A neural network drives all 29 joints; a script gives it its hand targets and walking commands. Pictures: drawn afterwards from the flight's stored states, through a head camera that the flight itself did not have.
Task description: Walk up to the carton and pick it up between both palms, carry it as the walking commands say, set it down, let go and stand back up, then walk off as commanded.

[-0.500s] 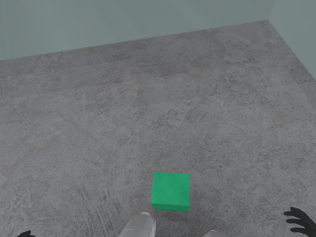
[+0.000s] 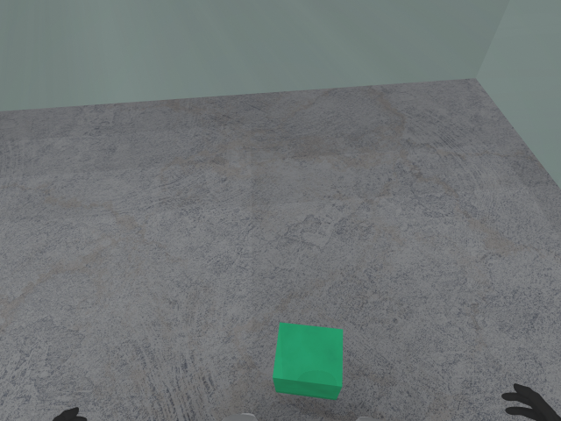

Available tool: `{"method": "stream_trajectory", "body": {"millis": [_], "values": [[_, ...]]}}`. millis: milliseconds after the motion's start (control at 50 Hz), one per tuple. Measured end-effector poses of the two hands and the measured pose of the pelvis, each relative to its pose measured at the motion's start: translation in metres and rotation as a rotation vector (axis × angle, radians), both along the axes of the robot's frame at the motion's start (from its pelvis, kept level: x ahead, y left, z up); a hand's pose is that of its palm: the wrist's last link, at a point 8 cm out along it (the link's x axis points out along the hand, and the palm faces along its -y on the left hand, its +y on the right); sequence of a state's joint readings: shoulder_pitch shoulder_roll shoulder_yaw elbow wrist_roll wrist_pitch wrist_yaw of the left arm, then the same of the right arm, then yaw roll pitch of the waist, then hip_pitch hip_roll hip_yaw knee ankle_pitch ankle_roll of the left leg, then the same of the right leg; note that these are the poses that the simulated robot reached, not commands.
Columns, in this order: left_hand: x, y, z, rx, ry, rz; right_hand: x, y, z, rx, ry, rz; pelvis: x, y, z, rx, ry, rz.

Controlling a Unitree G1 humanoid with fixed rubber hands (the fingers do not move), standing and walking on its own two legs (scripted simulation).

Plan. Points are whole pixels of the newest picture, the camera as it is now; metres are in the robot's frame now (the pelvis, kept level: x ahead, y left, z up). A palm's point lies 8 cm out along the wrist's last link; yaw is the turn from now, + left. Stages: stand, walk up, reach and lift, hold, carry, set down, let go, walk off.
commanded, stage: walk up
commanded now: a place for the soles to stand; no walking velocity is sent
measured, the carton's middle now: (308, 361) +0.37 -0.03 -0.65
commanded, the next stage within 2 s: none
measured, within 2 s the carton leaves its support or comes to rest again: neither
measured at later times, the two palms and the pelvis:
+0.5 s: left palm out of the picture +0.12 +0.33 -0.07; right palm (529, 399) +0.17 -0.30 -0.05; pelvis +0.02 +0.00 +0.03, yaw +0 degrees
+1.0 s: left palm out of the picture +0.11 +0.39 -0.05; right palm out of the picture +0.12 -0.30 -0.07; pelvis +0.01 +0.03 +0.02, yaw +2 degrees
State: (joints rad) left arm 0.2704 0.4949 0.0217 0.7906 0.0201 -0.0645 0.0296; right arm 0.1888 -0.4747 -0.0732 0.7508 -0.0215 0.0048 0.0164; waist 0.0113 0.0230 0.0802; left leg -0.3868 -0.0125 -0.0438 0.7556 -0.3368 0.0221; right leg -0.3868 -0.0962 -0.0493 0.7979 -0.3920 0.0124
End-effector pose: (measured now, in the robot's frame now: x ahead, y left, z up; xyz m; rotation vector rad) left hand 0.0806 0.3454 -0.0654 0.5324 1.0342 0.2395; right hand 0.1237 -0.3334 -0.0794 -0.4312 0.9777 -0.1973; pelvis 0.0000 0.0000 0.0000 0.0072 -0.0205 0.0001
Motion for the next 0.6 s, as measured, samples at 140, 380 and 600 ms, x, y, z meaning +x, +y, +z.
{"method": "stream_trajectory", "body": {"millis": [140,380,600], "values": [[0.018,0.004,-0.001,-0.051,-0.010,0.017,0.004,0.024,0.007,0.033,0.005,-0.010,0.007,0.008,0.011,-0.026,0.004,0.001],[0.034,-0.005,-0.004,-0.106,0.018,0.060,0.042,0.033,0.023,0.040,-0.009,0.003,0.019,0.008,0.025,-0.024,0.003,0.001],[0.039,-0.016,0.003,-0.115,0.041,0.078,0.047,0.030,0.022,0.067,0.033,-0.026,0.022,0.003,0.035,-0.017,-0.002,0.005]]}}
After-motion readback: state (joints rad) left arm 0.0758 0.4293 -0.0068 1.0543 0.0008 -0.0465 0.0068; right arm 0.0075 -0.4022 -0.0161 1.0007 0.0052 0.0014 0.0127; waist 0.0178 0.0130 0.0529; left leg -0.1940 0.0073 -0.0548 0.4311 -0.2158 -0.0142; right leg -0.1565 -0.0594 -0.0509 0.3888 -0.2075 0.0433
